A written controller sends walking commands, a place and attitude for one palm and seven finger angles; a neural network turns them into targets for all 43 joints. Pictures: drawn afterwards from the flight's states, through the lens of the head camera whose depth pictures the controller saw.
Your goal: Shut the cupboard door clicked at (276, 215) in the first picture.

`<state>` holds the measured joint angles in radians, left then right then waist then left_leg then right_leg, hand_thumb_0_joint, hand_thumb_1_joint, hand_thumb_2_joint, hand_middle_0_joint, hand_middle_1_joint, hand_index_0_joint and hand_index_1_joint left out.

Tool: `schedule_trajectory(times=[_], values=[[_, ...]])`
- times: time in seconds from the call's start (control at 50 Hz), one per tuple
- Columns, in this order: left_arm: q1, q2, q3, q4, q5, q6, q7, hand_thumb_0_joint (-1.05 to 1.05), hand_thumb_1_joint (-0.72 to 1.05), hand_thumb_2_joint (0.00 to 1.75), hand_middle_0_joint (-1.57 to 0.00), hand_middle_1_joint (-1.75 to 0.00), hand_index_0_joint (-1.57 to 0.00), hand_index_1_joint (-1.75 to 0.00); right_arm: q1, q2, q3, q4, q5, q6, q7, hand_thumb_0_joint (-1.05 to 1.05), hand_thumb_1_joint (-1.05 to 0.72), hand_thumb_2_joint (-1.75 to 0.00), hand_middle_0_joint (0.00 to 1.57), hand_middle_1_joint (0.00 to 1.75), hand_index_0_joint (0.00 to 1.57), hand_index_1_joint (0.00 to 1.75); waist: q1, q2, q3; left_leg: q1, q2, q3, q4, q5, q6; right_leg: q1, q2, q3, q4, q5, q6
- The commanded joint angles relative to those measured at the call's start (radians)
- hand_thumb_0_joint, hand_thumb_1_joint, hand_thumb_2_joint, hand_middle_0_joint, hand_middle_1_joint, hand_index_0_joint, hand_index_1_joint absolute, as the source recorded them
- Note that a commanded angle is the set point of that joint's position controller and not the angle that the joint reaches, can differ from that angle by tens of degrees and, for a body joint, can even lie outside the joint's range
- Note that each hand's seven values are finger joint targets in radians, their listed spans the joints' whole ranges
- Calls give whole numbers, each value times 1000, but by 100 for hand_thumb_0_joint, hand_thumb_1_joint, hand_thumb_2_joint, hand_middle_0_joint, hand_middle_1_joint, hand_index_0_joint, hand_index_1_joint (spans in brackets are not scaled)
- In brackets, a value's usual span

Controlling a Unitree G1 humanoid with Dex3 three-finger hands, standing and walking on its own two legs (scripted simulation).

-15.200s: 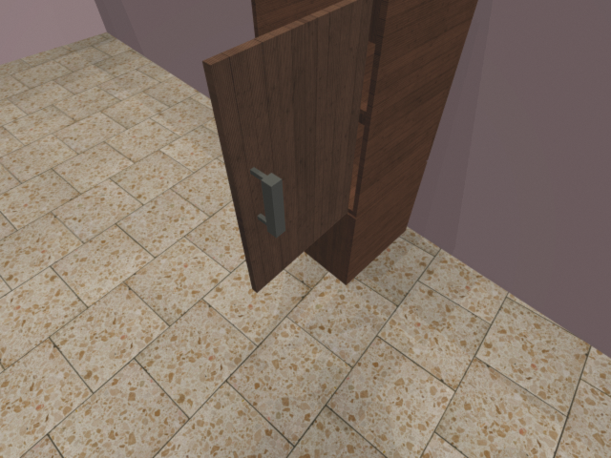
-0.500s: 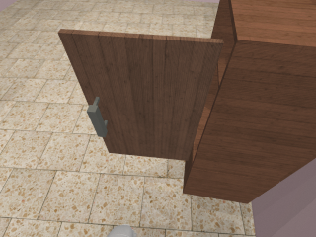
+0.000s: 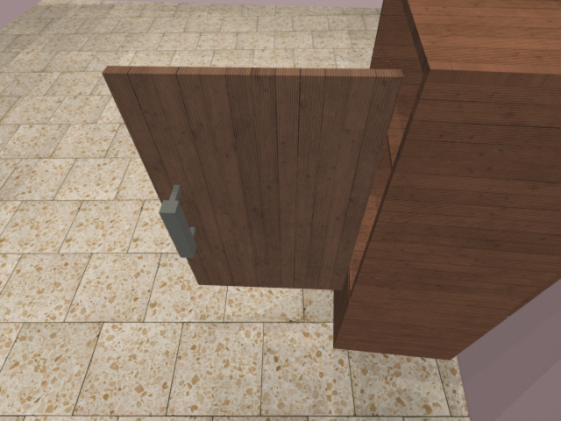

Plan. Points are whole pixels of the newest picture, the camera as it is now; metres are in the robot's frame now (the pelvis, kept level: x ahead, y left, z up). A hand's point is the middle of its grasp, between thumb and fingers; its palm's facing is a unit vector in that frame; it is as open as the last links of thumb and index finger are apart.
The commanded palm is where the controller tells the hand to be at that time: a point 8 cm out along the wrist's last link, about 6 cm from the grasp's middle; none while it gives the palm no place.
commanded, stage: come to a stop and stand still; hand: left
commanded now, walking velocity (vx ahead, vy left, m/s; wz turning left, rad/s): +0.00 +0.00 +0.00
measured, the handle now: (182, 221) +0.44 +0.21 -0.03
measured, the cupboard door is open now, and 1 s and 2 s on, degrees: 93 93 93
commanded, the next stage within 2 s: look again from close up in 1.08 s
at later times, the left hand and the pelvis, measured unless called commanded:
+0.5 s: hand out of the picture +0.02 +0.21 -0.17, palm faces +0.01 -0.98 -0.22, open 7.4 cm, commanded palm none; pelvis +0.00 +0.04 +0.00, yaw -1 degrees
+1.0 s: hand out of the picture +0.02 +0.21 -0.17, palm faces +0.00 -0.98 -0.18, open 7.4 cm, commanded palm none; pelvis +0.03 +0.05 +0.00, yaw -1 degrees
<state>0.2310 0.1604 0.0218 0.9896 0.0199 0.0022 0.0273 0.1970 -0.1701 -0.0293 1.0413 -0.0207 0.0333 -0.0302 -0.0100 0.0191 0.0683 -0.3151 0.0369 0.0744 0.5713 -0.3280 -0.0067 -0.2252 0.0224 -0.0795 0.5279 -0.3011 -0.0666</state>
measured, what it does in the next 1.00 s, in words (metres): shifts its weight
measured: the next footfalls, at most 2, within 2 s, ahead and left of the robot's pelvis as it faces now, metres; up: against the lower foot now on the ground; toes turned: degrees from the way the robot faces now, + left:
none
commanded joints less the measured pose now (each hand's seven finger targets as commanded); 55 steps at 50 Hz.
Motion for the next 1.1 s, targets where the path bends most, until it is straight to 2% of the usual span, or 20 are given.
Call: schedule_trajectory(times=[0.0, 0.04, 0.08, 0.1, 0.12, 0.14, 0.16, 0.18, 0.22, 0.24, 0.26, 0.3, 0.32, 0.36, 0.42, 0.5, 0.56, 0.7, 0.94, 1.08], values=[[38, 123, 18, -16, -4, -18, 9, 0, 90, 90, -20, -30, -20, -30, 66, -23, 6, -2, 6, -11, 1, 0, -90, -90, 20, 30, 20, 30, -8, -132, -71, 46, 14, -38, 50, -13, -9, 11, -230, 192, -194, 353, -96], [29, 115, 14, -5, -9, -19, 6, 0, 90, 90, -20, -30, -20, -30, 96, -20, 10, 24, 5, -17, 0, 0, -90, -90, 20, 30, 20, 30, -15, -101, -51, 120, 25, -41, -65, 88, -11, -33, -202, 171, -186, 246, -63], [39, 93, 10, 8, -12, -18, 3, 0, 90, 90, -20, -30, -20, -30, 111, -30, 17, 47, 3, -32, -4, 0, -90, -90, 20, 30, 20, 30, 1, -40, -7, 146, 69, -83, -169, 200, 4, -52, -147, 142, -184, 142, -15], [185, 125, 19, 42, 3, -38, 47, 0, 90, 90, -20, -30, -20, -30, 26, -119, -11, -24, 10, -40, 1, 0, -90, -90, 20, 30, 20, 30, 53, -80, -6, 27, 55, -35, 84, 78, -9, 14, -210, 266, -206, 615, 102], [129, 177, 13, 1, 3, -42, 41, 0, 90, 90, -20, -30, -20, -30, 55, -38, 1, -53, 12, -24, 10, 0, -90, -90, 20, 30, 20, 30, 11, -77, -36, -58, 15, -55, 208, -101, 4, 39, -283, 305, -234, 475, 76], [98, 158, 7, -16, 4, -44, 36, 0, 90, 90, -20, -30, -20, -30, 78, -40, -1, -56, 10, -22, 14, 0, -90, -90, 20, 30, 20, 30, -6, -20, -38, -58, 32, -70, 263, -108, 9, -9, -275, 292, -242, 340, -11], [60, 160, 8, -38, 6, -46, 34, 0, 90, 90, -20, -30, -20, -30, 113, -29, -1, -59, 10, -26, 18, 0, -90, -90, 20, 30, 20, 30, -31, 16, -59, -36, 27, -60, 240, -94, 10, -13, -258, 258, -224, 291, -91], [48, 155, 9, -43, 5, -52, 33, 0, 90, 90, -20, -30, -20, -30, 121, -7, 10, -58, 7, -31, 22, 0, -90, -90, 20, 30, 20, 30, -25, 64, -72, 8, 21, -30, 161, -73, 5, -2, -247, 222, -203, 346, -116], [43, 151, 7, -36, 0, -47, 29, 0, 90, 90, -20, -30, -20, -30, 181, -5, 15, -50, 7, -37, 19, 0, -90, -90, 20, 30, 20, 30, -41, -17, -56, 108, 7, -22, 6, 6, 6, -62, -204, 187, -183, 173, -87], [40, 134, 3, -32, -3, -41, 27, 0, 90, 90, -20, -30, -20, -30, 205, -19, 17, -42, 6, -42, 17, 0, -90, -90, 20, 30, 20, 30, -41, -17, -35, 128, 21, -53, -70, 41, 14, -86, -168, 174, -161, 64, -59], [47, 110, 0, -32, -8, -34, 24, 0, 90, 90, -20, -30, -20, -30, 208, -45, 18, -44, 3, -50, 15, 0, -90, -90, 20, 30, 20, 30, -26, 25, -2, 97, 63, -108, -128, 79, 35, -94, -123, 156, -144, -19, -26], [72, 95, -5, -14, -8, -21, 18, 0, 90, 90, -20, -30, -20, -30, 171, -66, 26, -44, -1, -61, 10, 0, -90, -90, 20, 30, 20, 30, 7, 166, 35, -16, 106, -203, -228, 95, 69, -11, -69, 94, -80, -11, 6], [92, 86, -7, -3, -7, -19, 16, 0, 90, 90, -20, -30, -20, -30, 153, -73, 27, -48, 0, -62, 7, 0, -90, -90, 20, 30, 20, 30, 22, 145, 37, -33, 115, -226, -264, 65, 79, 18, -60, 80, -65, -2, 13], [108, 75, -14, 16, -5, -18, 12, 0, 90, 90, -20, -30, -20, -30, 144, -83, 28, -49, 4, -64, 3, 0, -90, -90, 20, 30, 20, 30, 27, 56, 38, -35, 104, -216, -284, -1, 80, 38, -70, 86, -80, 19, 15], [110, 73, -18, 30, -6, -20, 9, 0, 90, 90, -20, -30, -20, -30, 158, -84, 29, -31, 4, -67, 4, 0, -90, -90, 20, 30, 20, 30, 21, -5, 21, 6, 86, -195, -292, -6, 75, 36, -88, 96, -95, 36, 17], [111, 72, -19, 43, -5, -22, 10, 0, 90, 90, -20, -30, -20, -30, 164, -80, 33, -7, 5, -69, 4, 0, -90, -90, 20, 30, 20, 30, 16, -26, 20, 36, 75, -182, -292, 35, 74, 29, -99, 106, -105, 54, 21], [120, 75, -22, 59, -7, -26, 13, 0, 90, 90, -20, -30, -20, -30, 169, -79, 37, 12, 8, -73, 3, 0, -90, -90, 20, 30, 20, 30, 12, -45, -12, 91, 68, -159, -261, 138, 72, 33, -113, 119, -113, 96, 23], [130, 76, -23, 91, -8, -28, 18, 0, 90, 90, -20, -30, -20, -30, 159, -75, 41, 46, 11, -78, -6, 0, -90, -90, 20, 30, 20, 30, 10, -24, -21, 157, 63, -130, -214, 343, 66, 41, -126, 121, -105, 205, 25], [125, 83, -20, 108, -8, -20, 22, 0, 90, 90, -20, -30, -20, -30, 138, -83, 39, 63, 10, -76, -13, 0, -90, -90, 20, 30, 20, 30, 12, -1, -28, 202, 64, -125, -207, 451, 62, 64, -130, 111, -93, 256, 30], [121, 88, -20, 102, -8, -18, 20, 0, 90, 90, -20, -30, -20, -30, 126, -82, 38, 62, 10, -74, -13, 0, -90, -90, 20, 30, 20, 30, 18, -18, -20, 202, 62, -127, -212, 435, 66, 74, -136, 112, -108, 266, 30]])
